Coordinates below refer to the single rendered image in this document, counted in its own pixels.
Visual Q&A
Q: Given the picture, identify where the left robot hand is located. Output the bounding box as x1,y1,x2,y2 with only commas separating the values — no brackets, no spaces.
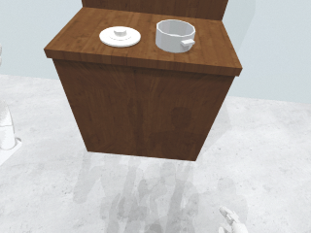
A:
0,44,22,165

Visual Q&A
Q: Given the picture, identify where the right robot hand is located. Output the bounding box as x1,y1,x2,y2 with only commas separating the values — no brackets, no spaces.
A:
218,206,249,233

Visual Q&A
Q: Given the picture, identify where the lid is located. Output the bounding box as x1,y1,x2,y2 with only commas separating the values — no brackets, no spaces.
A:
99,26,141,48

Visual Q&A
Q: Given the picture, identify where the pot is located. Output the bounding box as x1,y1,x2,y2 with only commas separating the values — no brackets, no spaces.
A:
155,19,195,53

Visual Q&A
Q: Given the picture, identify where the table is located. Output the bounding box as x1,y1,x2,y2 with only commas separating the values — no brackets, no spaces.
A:
43,0,243,161

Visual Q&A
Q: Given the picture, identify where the knob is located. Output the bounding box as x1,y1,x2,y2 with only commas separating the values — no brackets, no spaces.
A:
114,26,126,35

